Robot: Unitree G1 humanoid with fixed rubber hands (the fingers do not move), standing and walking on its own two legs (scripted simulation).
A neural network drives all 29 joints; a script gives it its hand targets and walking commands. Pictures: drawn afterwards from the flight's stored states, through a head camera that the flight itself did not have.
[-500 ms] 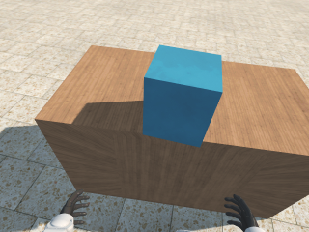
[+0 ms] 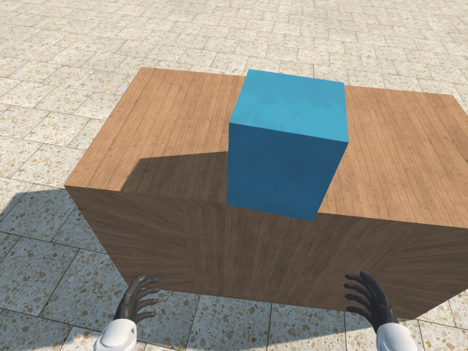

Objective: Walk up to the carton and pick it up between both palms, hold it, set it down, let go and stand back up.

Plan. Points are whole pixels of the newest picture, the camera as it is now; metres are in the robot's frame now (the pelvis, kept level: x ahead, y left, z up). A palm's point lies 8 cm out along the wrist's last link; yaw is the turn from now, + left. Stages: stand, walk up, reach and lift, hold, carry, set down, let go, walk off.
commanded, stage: reach and lift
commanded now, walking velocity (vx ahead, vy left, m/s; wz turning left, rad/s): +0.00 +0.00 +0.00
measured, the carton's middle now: (281, 147) +0.53 -0.09 +0.03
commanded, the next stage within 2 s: none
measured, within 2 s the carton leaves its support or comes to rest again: neither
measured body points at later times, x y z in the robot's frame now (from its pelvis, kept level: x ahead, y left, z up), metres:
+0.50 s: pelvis +0.07 -0.01 +0.01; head +0.06 +0.00 +0.46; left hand +0.26 +0.17 -0.03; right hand +0.26 -0.27 -0.02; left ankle +0.05 +0.13 -0.73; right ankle +0.02 -0.12 -0.73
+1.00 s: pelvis +0.05 -0.01 +0.01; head +0.04 -0.01 +0.46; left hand +0.32 +0.15 +0.01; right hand +0.29 -0.25 +0.00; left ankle +0.05 +0.13 -0.73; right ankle +0.03 -0.12 -0.73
